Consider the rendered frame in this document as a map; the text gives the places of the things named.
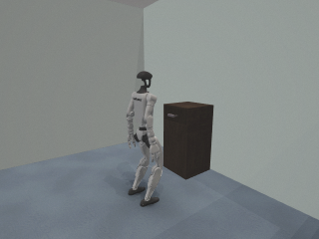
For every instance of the handle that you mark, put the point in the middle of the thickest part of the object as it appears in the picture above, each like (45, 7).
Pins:
(171, 115)

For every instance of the right robot hand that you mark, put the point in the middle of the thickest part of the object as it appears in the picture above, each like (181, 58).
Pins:
(154, 149)

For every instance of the cabinet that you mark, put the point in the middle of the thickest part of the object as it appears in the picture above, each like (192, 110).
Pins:
(187, 148)

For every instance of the robot torso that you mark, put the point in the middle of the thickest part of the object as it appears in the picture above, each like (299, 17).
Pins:
(140, 104)

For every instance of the left robot hand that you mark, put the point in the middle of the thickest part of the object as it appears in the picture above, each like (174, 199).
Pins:
(130, 137)

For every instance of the left robot shin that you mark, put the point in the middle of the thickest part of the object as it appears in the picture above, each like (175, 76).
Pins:
(140, 173)

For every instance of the right robot upper arm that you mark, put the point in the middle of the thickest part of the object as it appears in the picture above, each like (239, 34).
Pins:
(151, 100)

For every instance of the left robot forearm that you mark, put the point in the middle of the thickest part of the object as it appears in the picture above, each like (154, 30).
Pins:
(130, 124)

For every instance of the drawer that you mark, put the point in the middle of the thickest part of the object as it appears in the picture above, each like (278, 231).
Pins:
(181, 114)

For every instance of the left robot upper arm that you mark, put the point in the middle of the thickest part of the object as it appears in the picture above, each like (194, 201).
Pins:
(130, 111)

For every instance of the right robot forearm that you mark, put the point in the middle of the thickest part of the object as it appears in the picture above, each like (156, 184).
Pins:
(150, 130)

